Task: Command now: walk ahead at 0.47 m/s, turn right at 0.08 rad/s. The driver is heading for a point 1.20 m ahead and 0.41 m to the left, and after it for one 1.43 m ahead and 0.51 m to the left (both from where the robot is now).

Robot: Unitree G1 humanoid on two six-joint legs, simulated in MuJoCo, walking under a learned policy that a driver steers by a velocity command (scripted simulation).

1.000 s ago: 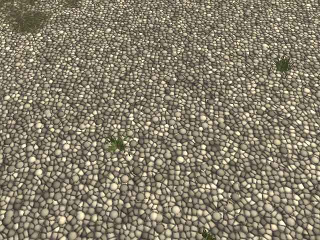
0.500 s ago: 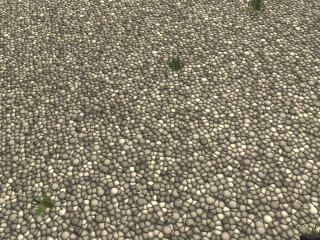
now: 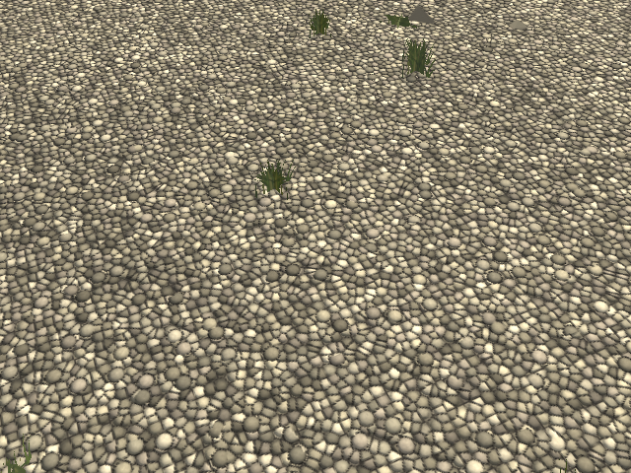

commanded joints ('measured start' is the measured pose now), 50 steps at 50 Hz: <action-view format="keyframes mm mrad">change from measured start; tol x32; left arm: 1 219 223 64 4 23 -73 -8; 23 236 62 -14 -63 25 -136 10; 41 -386 115 7 -238 -4 -171 -23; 46 253 317 82 -87 6 -144 -12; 50 168 133 41 -39 30 -131 -27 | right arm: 1 -291 -101 -20 -192 32 -85 3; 18 -315 -72 7 -233 16 -81 99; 22 292 -296 -99 -93 38 -44 55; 46 380 5 11 -38 -9 -75 7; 50 -51 -107 14 -115 0 -108 11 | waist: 1 149 -207 157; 17 90 -111 201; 24 -158 176 -429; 34 -2 0 162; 45 217 121 -267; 47 131 -432 -444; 50 128 -11 -7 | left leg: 1 -651 19 -28 343 -120 20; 16 -532 55 72 121 392 50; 21 201 -151 219 126 198 188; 24 836 237 -928 -362 -524 371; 34 -129 -23 -320 -470 218 283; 40 60 32 -346 -417 261 199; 44 310 71 -308 -14 1008 140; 47 -431 -99 -194 834 -57 56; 50 -475 -2 -123 717 40 89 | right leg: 1 256 -402 683 -390 -503 -288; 16 259 -305 -100 -462 228 -97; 21 163 -279 -227 223 1419 -39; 23 -544 25 -66 1005 -76 59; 39 -190 -19 22 16 611 80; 44 22 -2 -35 -4 349 -26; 46 790 -387 664 -7 -188 -286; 50 330 -278 523 -245 -69 -201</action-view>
